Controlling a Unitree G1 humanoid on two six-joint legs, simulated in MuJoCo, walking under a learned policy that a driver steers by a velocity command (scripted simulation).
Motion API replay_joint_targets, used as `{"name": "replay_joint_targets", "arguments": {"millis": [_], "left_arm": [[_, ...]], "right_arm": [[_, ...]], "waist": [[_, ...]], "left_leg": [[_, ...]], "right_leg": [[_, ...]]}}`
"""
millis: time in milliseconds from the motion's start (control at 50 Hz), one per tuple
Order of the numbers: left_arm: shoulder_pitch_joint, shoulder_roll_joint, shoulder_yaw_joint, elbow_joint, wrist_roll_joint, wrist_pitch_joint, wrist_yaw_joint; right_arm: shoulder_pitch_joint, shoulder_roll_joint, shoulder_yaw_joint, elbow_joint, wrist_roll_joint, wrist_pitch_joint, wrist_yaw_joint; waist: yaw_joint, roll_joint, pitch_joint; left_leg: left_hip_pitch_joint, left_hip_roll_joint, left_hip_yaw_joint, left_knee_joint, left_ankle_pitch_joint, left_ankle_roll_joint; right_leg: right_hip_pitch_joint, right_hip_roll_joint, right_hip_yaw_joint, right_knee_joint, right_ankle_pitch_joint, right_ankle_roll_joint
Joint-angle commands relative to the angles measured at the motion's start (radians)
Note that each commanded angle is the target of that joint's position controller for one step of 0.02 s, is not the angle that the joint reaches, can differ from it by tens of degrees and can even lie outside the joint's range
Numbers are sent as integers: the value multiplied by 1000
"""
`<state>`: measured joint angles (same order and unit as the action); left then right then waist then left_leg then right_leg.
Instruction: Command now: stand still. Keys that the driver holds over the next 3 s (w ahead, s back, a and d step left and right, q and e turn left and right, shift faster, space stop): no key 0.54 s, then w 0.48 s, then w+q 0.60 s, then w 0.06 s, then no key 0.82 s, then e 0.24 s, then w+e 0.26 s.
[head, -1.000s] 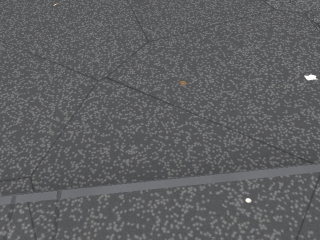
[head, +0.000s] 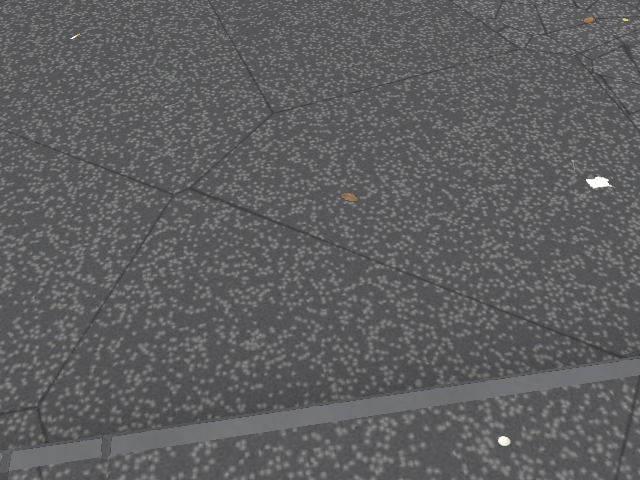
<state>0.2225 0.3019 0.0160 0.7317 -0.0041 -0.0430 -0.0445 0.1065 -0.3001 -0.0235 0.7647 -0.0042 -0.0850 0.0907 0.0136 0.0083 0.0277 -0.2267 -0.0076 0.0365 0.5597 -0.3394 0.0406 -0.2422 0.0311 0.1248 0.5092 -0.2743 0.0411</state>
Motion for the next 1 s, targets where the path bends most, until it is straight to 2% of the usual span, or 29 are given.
{"name": "replay_joint_targets", "arguments": {"millis": [20, 280, 540, 560, 580, 600, 620, 640, 660, 680, 700, 720, 760, 780, 800, 840, 880, 900, 920, 940, 960, 980, 1000], "left_arm": [[-10, 130, 33, -56, -1, -11, 3], [-43, 137, 34, -6, 2, -5, 9], [-65, 144, 34, 73, 3, -3, 14], [-49, 142, 34, 88, 4, 1, 14], [-44, 155, 39, 97, 12, 6, 20], [-65, 182, 52, 89, 29, 8, 32], [-112, 175, 58, 74, 52, 3, 46], [-152, 119, 41, 58, 72, -6, 59], [-184, 84, 31, 49, 83, -18, 73], [-159, 75, 34, 50, 82, -33, 78], [-130, 74, 39, 53, 88, -44, 75], [-117, 70, 42, 58, 97, -45, 64], [-133, 30, 32, 64, 104, -25, 33], [-148, 7, 25, 62, 94, -17, 17], [-168, 1, 22, 56, 80, -15, 3], [-151, 22, 23, 64, 59, -24, -17], [-110, 48, 27, 84, 53, -43, -19], [-61, 76, 38, 90, 47, -56, -15], [47, 115, 55, 112, 46, -71, -5], [222, 173, 67, 142, 64, -82, 14], [403, 181, 60, 159, 81, -86, 24], [368, 131, 57, 172, 92, -99, 30], [256, 89, 47, 161, 70, -97, 32]], "right_arm": [[-47, -136, -35, -58, 2, -16, -3], [-30, -147, -39, -4, 2, -14, -2], [-12, -157, -43, 39, 1, -7, 2], [9, -154, -42, 50, 2, -4, 0], [50, -179, -55, 63, -4, 0, -8], [130, -239, -82, 89, -24, 4, -27], [206, -255, -94, 113, -36, 0, -53], [254, -214, -82, 117, -44, -7, -83], [280, -133, -53, 111, -54, -21, -106], [233, -65, -27, 92, -62, -36, -120], [178, -32, -11, 75, -66, -44, -124], [139, -29, -4, 64, -59, -44, -126], [145, -88, -15, 69, -48, -33, -129], [186, -123, -23, 85, -49, -22, -121], [227, -147, -29, 102, -50, -13, -109], [251, -174, -36, 121, -50, 3, -87], [239, -171, -33, 132, -61, 18, -72], [242, -149, -26, 140, -72, 14, -70], [238, -114, -16, 149, -87, 3, -66], [294, -6, 13, 137, -102, -8, -57], [251, 37, 26, 90, -98, -33, -35], [86, -41, -6, 77, -71, -50, -38], [104, -61, -14, 98, -70, -54, -54]], "waist": [[1, 11, -80], [0, 6, -59], [1, 6, -51], [-2, 11, -45], [-20, 27, -14], [-65, 77, 24], [-105, 119, 74], [-136, 149, 119], [-155, 146, 120], [-114, 130, 92], [-74, 117, 80], [-49, 88, 81], [-50, 62, 91], [-59, 67, 98], [-66, 81, 101], [-44, 76, 105], [-15, 76, 98], [14, 64, 70], [66, 22, 14], [90, -174, -161], [166, -302, -219], [190, -156, 43], [118, -115, 85]], "left_leg": [[104, 83, -92, -92, 316, 8], [115, 79, -103, -138, 291, 10], [138, 73, -102, -159, 309, 15], [140, 77, -114, -189, 197, 20], [142, 91, -144, -238, -12, 46], [179, 146, -228, -313, -251, 121], [240, 258, -374, -386, -405, 207], [279, 387, -503, -449, -430, 272], [302, 439, -564, -490, -369, 293], [309, 411, -520, -496, -297, 273], [298, 358, -433, -505, -224, 241], [281, 303, -342, -520, -171, 209], [223, 225, -194, -536, -68, 164], [191, 211, -149, -536, -23, 160], [173, 216, -136, -528, 14, 167], [165, 245, -139, -474, 41, 191], [110, 264, -153, -417, 65, 209], [67, 249, -140, -340, 124, 198], [12, 188, -87, -172, 157, 159], [-127, 36, 18, 181, 35, 62], [-420, -79, -59, 445, -269, 26], [-607, -21, -179, 614, -196, 64], [-588, 36, -146, 665, -107, 84]], "right_leg": [[-39, -38, -2, -66, 186, -10], [-14, -47, -13, -92, 170, -2], [0, -51, -26, -112, 181, 1], [-4, -50, -27, -122, 117, 2], [-40, -38, -36, -108, 12, -7], [-136, -10, -62, -33, -137, -16], [-274, -6, -89, 63, -183, -20], [-388, -60, -69, 178, -187, -33], [-453, -97, -16, 348, -240, -48], [-447, -93, 4, 467, -242, -70], [-418, -82, -9, 511, -209, -90], [-381, -81, -49, 455, -166, -100], [-257, -69, -148, 291, -89, -85], [-187, -63, -174, 220, -69, -76], [-136, -58, -179, 160, -56, -69], [-60, -50, -181, 20, 55, -85], [58, -29, -181, -57, 164, -118], [154, -20, -176, -41, 167, -143], [277, -39, -147, -25, 183, -173], [539, -212, 88, -54, 257, -331], [724, -420, 545, -269, 94, -480], [566, -391, 487, -337, -124, -379], [438, -363, 353, -349, -211, -324]]}}
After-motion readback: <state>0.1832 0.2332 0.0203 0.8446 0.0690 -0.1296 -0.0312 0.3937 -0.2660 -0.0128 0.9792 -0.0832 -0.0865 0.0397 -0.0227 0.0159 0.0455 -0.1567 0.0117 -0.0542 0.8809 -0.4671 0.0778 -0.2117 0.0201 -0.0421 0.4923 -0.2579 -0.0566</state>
